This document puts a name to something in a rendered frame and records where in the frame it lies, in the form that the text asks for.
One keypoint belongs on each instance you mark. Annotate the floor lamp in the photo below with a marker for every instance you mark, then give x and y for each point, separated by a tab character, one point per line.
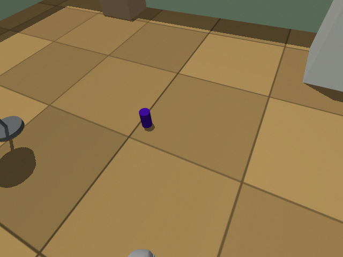
10	127

